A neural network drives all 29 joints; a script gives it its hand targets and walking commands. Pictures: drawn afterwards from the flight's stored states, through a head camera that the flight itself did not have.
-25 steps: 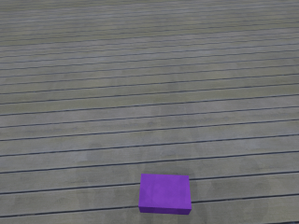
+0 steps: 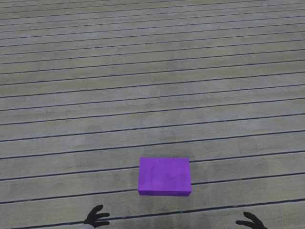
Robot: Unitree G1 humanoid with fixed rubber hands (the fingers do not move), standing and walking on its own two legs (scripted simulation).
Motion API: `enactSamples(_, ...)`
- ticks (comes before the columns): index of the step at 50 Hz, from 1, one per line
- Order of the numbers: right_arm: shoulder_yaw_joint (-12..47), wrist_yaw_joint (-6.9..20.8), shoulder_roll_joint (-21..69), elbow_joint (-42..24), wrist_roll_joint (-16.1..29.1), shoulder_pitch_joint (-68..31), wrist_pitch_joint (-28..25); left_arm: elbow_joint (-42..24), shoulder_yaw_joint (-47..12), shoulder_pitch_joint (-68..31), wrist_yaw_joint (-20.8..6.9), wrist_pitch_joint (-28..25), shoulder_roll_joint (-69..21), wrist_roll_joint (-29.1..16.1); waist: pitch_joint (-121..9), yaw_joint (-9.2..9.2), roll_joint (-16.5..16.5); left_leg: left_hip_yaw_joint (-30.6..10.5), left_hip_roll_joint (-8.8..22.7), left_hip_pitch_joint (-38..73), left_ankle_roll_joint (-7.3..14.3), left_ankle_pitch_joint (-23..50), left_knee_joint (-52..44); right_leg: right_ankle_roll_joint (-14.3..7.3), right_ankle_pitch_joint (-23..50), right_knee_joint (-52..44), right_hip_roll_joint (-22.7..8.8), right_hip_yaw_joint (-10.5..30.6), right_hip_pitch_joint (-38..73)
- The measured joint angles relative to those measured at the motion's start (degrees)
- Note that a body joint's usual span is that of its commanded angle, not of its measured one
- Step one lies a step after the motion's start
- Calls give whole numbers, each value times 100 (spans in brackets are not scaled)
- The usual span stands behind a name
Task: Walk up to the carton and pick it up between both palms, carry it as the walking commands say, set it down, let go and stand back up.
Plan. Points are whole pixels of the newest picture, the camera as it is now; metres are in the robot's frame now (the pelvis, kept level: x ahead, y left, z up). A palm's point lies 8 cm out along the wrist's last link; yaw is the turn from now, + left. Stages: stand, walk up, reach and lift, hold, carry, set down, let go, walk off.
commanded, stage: reach and lift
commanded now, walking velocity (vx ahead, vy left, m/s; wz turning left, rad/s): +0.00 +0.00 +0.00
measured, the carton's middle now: (164, 176) +0.44 -0.01 -0.68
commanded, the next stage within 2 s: none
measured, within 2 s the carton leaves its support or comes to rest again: neither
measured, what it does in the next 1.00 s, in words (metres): lowers itself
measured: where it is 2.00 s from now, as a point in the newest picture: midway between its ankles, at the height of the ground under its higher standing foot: outside the picture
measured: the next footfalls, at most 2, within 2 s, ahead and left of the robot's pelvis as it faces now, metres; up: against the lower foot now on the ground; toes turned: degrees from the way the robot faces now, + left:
none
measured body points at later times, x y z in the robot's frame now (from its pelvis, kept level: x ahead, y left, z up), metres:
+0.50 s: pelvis -0.06 -0.01 -0.06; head +0.11 -0.01 +0.36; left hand +0.22 +0.22 -0.18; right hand +0.24 -0.25 -0.18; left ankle +0.00 +0.11 -0.72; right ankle -0.01 -0.10 -0.72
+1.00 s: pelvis -0.07 -0.02 -0.09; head +0.20 -0.01 +0.27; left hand +0.38 +0.23 -0.20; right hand +0.40 -0.26 -0.19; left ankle +0.00 +0.11 -0.72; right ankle -0.01 -0.10 -0.72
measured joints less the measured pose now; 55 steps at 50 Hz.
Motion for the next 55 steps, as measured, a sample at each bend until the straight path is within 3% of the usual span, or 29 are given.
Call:
enactSamples(6, -285, 138, 104, -358, -211, -261, -676, -388, 307, -28, -25, -632, -142, 171, 199, -6, -47, 48, -9, -1011, 11, -223, 874, 26, -260, 964, -42, 32, -1058)
enactSamples(15, -389, 76, -49, -306, -28, -1387, -528, -471, 385, -1020, -69, -471, 260, -49, 430, 28, 22, 32, -35, -1680, 12, -384, 1693, 1, -470, 1834, -98, 1, -1730)
enactSamples(27, -536, 45, -278, 341, 209, -2751, -634, 186, 747, -2511, -38, -639, 243, -121, 694, 16, -53, 43, -3, -2410, -29, -357, 2112, -38, -477, 2322, -87, 2, -2500)
enactSamples(43, -923, -48, -601, 1433, 298, -4891, -1446, 1229, 1162, -4520, -83, -1566, 690, -264, 221, 1, 40, -151, 9, -4084, -109, -177, 2322, -128, -335, 2487, -87, -201, -4096)
enactSamples(55, -1212, 171, -1112, 1969, 456, -6233, -1901, 1657, 1532, -5949, -88, -1962, 973, -394, 113, -52, 49, -147, 43, -5132, -107, -71, 2454, -140, -207, 2600, -62, -202, -5147)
